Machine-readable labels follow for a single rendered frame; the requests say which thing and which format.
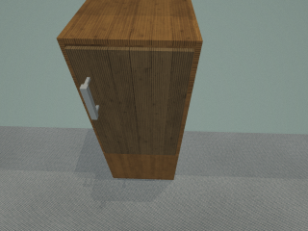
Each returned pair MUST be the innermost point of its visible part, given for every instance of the handle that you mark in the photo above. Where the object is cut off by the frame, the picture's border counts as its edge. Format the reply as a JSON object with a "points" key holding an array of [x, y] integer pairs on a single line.
{"points": [[85, 91]]}

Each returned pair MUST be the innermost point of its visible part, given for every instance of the cupboard door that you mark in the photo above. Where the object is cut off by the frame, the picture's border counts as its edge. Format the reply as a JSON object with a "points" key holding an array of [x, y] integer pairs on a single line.
{"points": [[141, 93]]}

